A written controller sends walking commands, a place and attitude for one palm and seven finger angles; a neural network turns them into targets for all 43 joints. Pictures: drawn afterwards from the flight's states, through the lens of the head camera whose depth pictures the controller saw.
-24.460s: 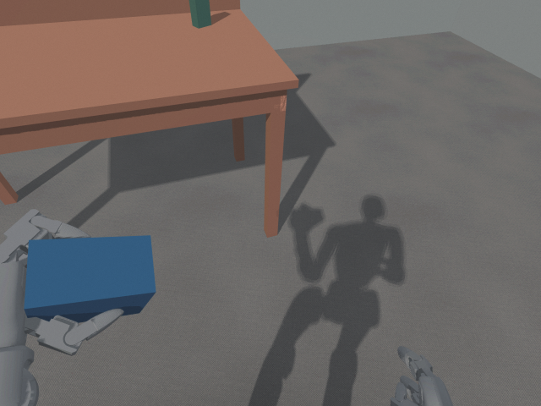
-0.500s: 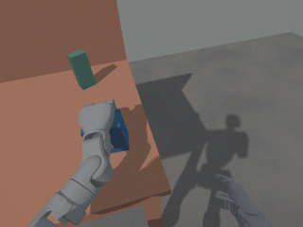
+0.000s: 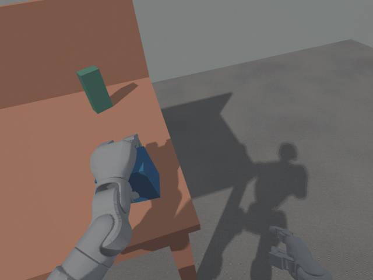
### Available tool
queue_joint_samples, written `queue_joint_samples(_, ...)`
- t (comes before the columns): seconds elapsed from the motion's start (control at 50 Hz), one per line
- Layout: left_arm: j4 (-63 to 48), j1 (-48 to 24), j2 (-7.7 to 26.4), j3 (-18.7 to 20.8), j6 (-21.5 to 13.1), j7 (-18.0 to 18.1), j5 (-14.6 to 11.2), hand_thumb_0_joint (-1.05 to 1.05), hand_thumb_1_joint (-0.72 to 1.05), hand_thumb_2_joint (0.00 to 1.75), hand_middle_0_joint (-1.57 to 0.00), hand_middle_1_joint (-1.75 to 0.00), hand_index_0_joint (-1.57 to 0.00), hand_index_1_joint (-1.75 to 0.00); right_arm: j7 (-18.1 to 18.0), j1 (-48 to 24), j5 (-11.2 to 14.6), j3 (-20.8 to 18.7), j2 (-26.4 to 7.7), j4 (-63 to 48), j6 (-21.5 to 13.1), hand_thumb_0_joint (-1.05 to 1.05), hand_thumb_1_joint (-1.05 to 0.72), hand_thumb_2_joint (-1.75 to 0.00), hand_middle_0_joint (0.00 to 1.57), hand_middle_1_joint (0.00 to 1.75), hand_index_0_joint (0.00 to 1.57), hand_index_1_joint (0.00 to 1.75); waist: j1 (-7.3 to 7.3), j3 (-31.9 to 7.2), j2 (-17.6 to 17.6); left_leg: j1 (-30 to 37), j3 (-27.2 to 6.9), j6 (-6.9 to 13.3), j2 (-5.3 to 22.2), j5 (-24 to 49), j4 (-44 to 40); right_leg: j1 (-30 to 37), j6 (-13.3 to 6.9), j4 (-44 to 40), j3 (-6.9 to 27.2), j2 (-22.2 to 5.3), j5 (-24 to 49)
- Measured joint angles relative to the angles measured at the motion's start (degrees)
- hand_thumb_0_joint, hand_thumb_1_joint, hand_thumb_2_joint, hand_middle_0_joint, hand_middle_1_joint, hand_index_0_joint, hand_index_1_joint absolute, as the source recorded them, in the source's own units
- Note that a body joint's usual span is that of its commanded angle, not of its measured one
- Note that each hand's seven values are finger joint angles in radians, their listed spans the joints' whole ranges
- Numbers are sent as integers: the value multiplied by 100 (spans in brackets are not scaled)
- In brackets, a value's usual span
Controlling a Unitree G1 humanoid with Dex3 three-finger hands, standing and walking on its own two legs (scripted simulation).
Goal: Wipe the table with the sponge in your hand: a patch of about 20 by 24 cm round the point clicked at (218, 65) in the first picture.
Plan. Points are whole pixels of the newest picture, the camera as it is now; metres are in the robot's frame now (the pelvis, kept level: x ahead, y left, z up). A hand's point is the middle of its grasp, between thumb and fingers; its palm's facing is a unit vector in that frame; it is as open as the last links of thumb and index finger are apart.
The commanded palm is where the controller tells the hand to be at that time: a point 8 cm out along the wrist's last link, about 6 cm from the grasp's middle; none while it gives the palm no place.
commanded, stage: wipe back along the third lane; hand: left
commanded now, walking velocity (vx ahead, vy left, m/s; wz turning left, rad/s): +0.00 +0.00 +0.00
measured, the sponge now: (133, 181) +0.31 +0.16 +0.07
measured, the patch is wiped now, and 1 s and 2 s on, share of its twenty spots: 1.00 1.00 1.00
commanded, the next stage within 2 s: slide back across to the middle lane in 0.68 s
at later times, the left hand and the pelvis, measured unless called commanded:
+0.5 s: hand (129, 185) +0.27 +0.15 +0.11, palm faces +0.17 -0.18 -0.97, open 10.6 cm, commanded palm +0.22 +0.14 +0.13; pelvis +0.00 -0.01 +0.00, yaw -1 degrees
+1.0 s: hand (127, 186) +0.27 +0.15 +0.11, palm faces +0.17 -0.24 -0.95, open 10.6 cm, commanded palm +0.21 +0.16 +0.15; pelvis +0.00 -0.01 +0.00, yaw -1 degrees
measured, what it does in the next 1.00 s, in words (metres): stands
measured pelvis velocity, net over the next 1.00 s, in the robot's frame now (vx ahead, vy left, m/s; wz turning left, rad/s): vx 0.00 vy -0.01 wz -0.02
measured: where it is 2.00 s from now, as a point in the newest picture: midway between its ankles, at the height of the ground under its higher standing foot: outside the picture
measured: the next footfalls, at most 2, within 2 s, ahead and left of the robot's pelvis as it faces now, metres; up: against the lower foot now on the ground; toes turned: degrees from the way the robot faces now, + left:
none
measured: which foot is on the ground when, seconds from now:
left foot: down 0.00-1.00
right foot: down 0.00-1.00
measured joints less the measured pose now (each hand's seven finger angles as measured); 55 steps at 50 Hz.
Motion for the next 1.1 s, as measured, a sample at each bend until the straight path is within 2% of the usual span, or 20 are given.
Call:
queue_joint_samples(0.2, -319, 422, 17, 130, -128, 71, -85, 0, -51, 102, -62, -132, -67, -131, -25, 39, -5, -51, -47, -43, -59, 2, -90, -90, 19, 30, 20, 30, -21, -1, 35, 96, 30, -3, 61, 66, -84, 39, -54, -5, 29, 65, 44)
queue_joint_samples(0.46, -770, 849, -39, 104, -256, 113, -63, 0, -51, 102, -61, -132, -66, -131, -3, -22, -30, -65, -10, -108, -97, 2, -90, -90, 19, 30, 20, 30, 59, 36, 60, 150, 25, -2, 83, 76, -120, 77, -86, -6, 22, 88, 35)
queue_joint_samples(0.82, -865, 925, -126, 24, -249, 151, -20, -1, -51, 102, -61, -132, -66, -131, -6, -35, -54, -47, 41, -81, -95, 2, -90, -90, 19, 30, 20, 30, 121, 33, 39, 93, 20, -18, 54, 14, -20, 28, -67, 89, 21, 58, -31)
queue_joint_samples(0.94, -955, 961, -55, 132, -287, 118, -189, -1, -51, 102, -61, -132, -66, -131, -56, -19, -71, -31, 52, -87, -85, 2, -90, -90, 19, 30, 20, 30, 93, 58, 21, 144, 47, -22, 58, 24, -43, 61, -64, 79, 48, 63, -18)
queue_joint_samples(1.1, -1340, 1253, 126, 455, -396, 47, -539, -1, -51, 102, -61, -132, -66, -131, -143, 34, -100, -2, 57, -133, -82, 2, -90, -90, 19, 30, 20, 30, 27, 112, -20, 275, 108, -26, 105, 55, -142, 161, -77, -19, 106, 109, 39)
